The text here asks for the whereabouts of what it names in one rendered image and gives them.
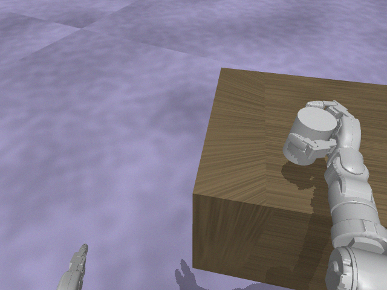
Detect can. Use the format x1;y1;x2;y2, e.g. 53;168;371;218
282;107;337;166

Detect right robot hand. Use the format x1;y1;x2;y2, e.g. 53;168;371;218
288;100;361;160

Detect left robot hand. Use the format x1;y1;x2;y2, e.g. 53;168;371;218
56;244;88;290

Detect right robot arm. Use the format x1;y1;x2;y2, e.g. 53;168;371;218
324;147;387;290

